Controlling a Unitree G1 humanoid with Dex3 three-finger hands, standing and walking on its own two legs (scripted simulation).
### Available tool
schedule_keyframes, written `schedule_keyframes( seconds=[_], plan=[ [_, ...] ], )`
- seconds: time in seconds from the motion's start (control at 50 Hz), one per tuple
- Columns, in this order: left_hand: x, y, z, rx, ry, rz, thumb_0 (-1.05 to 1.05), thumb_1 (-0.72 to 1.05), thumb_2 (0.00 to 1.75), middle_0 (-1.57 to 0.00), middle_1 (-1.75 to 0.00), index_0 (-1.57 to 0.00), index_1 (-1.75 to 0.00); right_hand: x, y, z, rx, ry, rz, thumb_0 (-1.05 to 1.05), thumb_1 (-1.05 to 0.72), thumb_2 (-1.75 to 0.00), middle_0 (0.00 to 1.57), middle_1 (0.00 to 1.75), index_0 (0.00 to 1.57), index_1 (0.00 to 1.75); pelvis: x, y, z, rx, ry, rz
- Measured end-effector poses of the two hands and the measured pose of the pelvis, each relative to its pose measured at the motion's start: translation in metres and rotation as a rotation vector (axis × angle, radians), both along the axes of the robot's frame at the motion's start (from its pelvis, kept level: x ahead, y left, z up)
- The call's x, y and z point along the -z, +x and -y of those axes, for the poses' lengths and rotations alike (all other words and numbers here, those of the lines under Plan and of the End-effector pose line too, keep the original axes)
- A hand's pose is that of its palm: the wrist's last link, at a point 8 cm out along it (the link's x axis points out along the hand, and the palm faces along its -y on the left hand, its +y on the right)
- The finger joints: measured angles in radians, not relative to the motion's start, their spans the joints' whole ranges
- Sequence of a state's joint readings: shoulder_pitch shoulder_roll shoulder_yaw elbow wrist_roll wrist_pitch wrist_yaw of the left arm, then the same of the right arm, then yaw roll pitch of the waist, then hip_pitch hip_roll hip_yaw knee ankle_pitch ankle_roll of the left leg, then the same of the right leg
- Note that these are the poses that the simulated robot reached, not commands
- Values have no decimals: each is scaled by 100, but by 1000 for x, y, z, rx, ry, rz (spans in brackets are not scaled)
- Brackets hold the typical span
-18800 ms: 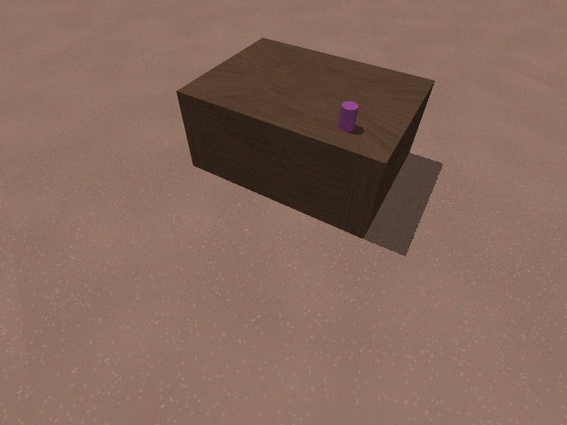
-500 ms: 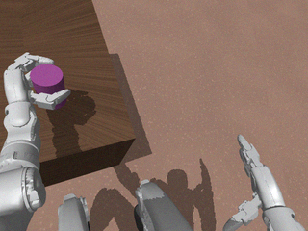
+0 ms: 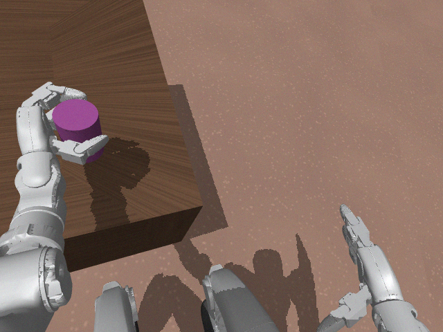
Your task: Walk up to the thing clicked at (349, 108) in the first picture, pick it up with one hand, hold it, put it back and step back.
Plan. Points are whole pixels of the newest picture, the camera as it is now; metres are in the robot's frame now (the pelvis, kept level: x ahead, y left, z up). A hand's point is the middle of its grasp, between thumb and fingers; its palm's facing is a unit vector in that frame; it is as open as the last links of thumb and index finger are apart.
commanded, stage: lift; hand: left
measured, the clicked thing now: (81, 132) +0.50 +0.14 -0.02
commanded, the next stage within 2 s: hold in 1.38 s
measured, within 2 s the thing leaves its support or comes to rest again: neither
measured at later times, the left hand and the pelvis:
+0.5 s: hand (64, 127) +0.46 +0.15 +0.06, palm faces +0.05 -1.00 -0.03, open 10.1 cm; pelvis +0.02 +0.00 +0.04, yaw +1 degrees
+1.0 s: hand (49, 156) +0.38 +0.15 +0.12, palm faces +0.04 -1.00 -0.02, open 10.1 cm; pelvis +0.02 +0.00 +0.08, yaw +2 degrees
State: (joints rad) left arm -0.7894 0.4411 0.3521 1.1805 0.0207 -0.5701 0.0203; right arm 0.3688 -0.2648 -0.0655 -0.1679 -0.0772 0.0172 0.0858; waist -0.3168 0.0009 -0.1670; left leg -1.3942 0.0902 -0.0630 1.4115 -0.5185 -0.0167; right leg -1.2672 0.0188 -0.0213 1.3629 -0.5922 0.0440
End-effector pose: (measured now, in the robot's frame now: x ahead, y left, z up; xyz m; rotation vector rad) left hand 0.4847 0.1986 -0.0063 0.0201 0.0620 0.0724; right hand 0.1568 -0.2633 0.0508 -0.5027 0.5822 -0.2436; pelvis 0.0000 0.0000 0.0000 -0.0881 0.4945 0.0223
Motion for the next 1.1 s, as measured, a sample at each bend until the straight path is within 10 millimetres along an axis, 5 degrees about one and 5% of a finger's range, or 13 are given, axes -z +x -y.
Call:
schedule_keyframes(
  seconds=[0.36, 0.72, 1.1],
  plan=[
    [-38, -25, -1, 28, 6, 17, 0, -50, 108, -82, -111, -80, -110, -14, 12, 2, 14, 55, -2, -1, 49, -6, 6, 5, 6, 5, -27, 13, 1, -6, 15, 59],
    [-102, -90, -5, 21, 10, 43, 0, -49, 109, -80, -113, -79, -112, -18, 22, -7, 15, 195, -22, -1, 50, -6, 6, 5, 6, 5, -65, 23, 4, -14, 51, 185],
    [-135, -134, -4, 25, -2, 63, 0, -52, 112, -79, -116, -78, -115, -15, 18, -7, 46, 248, -67, -1, 51, -6, 6, 5, 6, 5, -85, 22, 5, -12, 76, 264]
  ],
)
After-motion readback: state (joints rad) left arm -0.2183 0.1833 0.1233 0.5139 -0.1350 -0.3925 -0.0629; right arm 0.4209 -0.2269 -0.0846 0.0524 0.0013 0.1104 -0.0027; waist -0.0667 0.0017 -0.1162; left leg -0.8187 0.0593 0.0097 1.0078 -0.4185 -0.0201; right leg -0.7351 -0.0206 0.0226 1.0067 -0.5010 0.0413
